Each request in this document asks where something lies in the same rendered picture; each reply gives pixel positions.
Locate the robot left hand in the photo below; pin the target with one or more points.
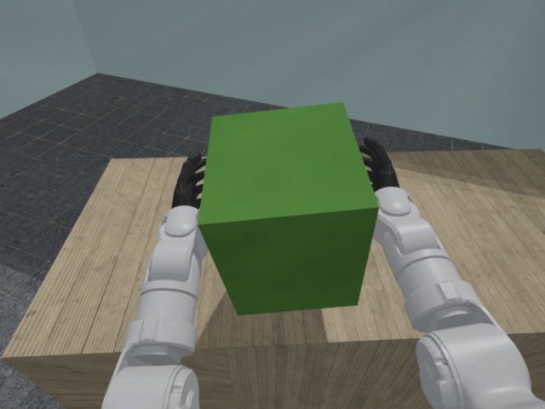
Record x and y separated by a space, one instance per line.
186 190

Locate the robot left upper arm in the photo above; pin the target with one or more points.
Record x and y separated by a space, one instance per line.
154 387

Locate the pedestal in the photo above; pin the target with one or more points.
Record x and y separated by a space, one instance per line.
487 208

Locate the robot right upper arm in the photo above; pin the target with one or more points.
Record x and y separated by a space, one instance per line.
473 367

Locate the robot right hand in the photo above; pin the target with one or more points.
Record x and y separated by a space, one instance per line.
382 174

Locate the left robot forearm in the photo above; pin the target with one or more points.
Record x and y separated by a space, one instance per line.
164 330

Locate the carton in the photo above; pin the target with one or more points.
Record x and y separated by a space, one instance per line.
287 209

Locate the right robot forearm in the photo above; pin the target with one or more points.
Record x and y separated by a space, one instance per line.
435 296

